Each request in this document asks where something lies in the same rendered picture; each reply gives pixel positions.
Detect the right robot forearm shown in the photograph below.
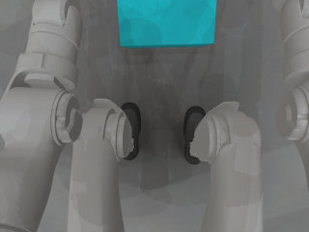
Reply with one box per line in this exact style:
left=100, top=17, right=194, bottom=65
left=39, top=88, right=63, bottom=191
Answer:
left=270, top=0, right=309, bottom=87

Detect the robot left upper arm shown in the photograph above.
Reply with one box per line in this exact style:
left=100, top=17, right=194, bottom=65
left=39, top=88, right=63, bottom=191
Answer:
left=0, top=87, right=83, bottom=232

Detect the robot right upper arm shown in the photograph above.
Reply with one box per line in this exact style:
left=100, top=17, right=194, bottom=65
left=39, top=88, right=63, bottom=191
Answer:
left=275, top=84, right=309, bottom=192

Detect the left robot forearm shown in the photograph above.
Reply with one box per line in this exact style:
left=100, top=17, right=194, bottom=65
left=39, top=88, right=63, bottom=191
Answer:
left=0, top=0, right=91, bottom=134

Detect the robot left foot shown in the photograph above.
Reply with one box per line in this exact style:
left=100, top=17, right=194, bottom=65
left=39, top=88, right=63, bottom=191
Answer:
left=121, top=102, right=141, bottom=160

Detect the robot right shin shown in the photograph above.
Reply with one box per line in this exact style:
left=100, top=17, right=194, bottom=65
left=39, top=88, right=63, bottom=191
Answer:
left=189, top=101, right=262, bottom=162

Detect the carton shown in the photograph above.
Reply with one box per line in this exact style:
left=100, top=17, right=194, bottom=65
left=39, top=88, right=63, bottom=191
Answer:
left=117, top=0, right=216, bottom=48

